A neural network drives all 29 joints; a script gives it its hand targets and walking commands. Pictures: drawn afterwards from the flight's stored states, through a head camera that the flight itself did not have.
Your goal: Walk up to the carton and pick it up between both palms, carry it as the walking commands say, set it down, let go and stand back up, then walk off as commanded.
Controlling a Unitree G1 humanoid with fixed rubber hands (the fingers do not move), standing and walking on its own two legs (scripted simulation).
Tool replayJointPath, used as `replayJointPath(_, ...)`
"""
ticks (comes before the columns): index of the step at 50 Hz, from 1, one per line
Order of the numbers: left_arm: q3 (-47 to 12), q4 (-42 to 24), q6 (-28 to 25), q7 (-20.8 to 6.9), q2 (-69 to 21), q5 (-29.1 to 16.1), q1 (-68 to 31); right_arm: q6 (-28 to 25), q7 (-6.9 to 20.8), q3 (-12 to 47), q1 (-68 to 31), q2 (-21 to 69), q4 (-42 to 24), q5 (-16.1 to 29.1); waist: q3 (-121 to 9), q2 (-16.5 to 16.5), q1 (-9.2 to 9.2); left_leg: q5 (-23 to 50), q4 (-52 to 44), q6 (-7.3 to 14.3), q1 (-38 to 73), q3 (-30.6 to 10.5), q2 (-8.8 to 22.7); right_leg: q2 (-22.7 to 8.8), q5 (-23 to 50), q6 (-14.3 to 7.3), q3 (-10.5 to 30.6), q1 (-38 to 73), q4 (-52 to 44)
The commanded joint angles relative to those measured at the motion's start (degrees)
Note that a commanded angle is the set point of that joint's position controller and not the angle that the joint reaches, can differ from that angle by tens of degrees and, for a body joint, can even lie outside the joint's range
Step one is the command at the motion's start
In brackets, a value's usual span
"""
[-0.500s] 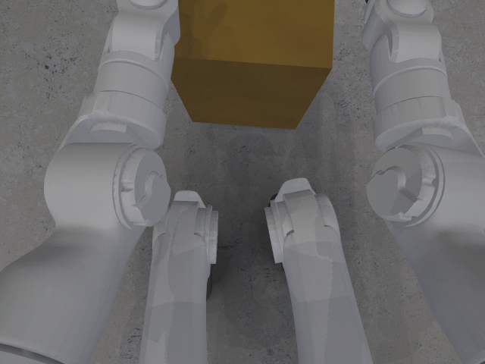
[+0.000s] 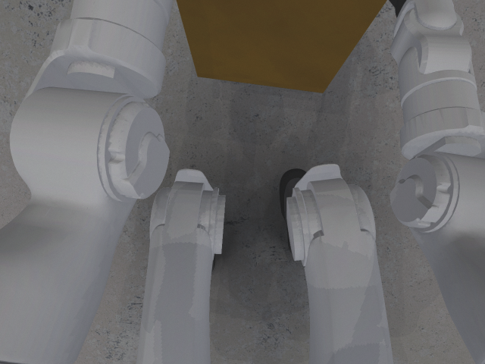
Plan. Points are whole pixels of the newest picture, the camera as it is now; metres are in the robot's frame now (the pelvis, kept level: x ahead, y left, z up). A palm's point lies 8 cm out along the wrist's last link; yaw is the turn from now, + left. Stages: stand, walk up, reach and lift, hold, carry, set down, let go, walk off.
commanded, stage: set down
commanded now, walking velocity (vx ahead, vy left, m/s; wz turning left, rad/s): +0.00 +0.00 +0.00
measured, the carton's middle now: out of the picture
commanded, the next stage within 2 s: none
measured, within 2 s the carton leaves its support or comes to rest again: rests again in 1.54 s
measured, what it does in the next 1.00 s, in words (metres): stands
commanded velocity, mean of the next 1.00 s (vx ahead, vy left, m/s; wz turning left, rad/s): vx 0.00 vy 0.00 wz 0.00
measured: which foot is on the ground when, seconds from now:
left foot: down 0.00-1.00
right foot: down 0.00-1.00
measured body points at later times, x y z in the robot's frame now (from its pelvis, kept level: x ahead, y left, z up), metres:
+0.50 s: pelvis +0.00 +0.00 +0.00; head +0.36 -0.03 +0.26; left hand +0.65 +0.09 -0.05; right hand +0.53 -0.25 -0.17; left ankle +0.09 +0.12 -0.35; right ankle +0.13 -0.11 -0.35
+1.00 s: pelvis -0.01 +0.00 -0.01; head +0.36 -0.04 +0.23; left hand +0.64 +0.19 -0.08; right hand +0.52 -0.27 -0.19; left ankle +0.09 +0.12 -0.35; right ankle +0.13 -0.11 -0.35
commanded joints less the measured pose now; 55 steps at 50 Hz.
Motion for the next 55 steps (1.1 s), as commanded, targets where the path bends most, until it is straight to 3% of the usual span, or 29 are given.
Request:
replayJointPath(1, -0.2, 15.8, 9.3, 0.9, 1.6, 1.3, 15.9, -1.9, 0.3, 0.4, -14.6, -6.7, -4.1, 0.7, -44.1, -4.1, -2.89, 7.0, -11.4, 2.0, 12.9, 3.6, 1.5, 0.6, 9.0, 1.8, -2.6, 32.9, -10.2)
replayJointPath(14, -0.7, 13.9, 8.8, 1.7, 6.0, 1.3, 18.1, -3.0, 0.7, 2.3, -14.0, -12.2, -2.1, 3.7, -41.0, -5.6, -1.64, 6.9, -12.0, 3.2, 16.1, 2.6, 2.0, 1.1, 7.1, 1.6, -3.0, 29.4, -8.8)
replayJointPath(19, -1.9, 14.7, 8.8, 0.8, 6.5, -0.2, 16.9, -3.1, 1.4, 3.2, -14.9, -13.5, -0.5, 5.3, -40.4, -5.9, -2.2, 6.1, -11.6, 3.2, 15.6, 2.1, 2.3, 0.6, 6.6, 1.5, -2.5, 30.1, -8.5)
replayJointPath(30, -7.3, 20.2, 7.9, -2.1, 7.2, -6.3, 13.9, -2.8, 2.8, 4.2, -16.8, -15.5, 1.8, 7.1, -39.2, -6.5, -5.88, 4.6, -9.5, 3.4, 11.9, 2.4, 2.7, -0.7, 7.0, 1.0, -1.5, 35.9, -8.3)
replayJointPath(43, -18.0, 23.0, 6.0, -3.4, 9.7, -18.6, 6.8, -2.1, 2.8, 5.4, -19.2, -16.5, 1.6, 9.7, -38.3, -6.3, -12.05, 3.1, -9.0, 4.1, 9.7, 2.9, 2.9, -2.4, 7.0, -0.1, -2.0, 42.4, -7.5)
replayJointPath(51, -23.2, 13.3, 4.8, -2.4, 13.1, -28.6, -1.9, -1.0, 3.2, 4.3, -20.3, -18.7, -1.9, 12.5, -43.7, -2.4, -17.55, 6.1, -9.1, 4.6, 11.1, 2.2, 3.5, -4.0, 11.4, -1.0, -3.3, 41.6, -6.2)
replayJointPath(55, -24.1, 7.0, 5.4, -1.6, 14.4, -31.4, -5.4, 0.4, 4.2, 4.3, -20.0, -19.2, -2.4, 14.3, -50.2, 0.8, -19.09, 8.9, -8.9, 4.5, 14.5, 1.4, 4.0, -4.5, 13.0, -1.3, -4.5, 39.3, -6.0)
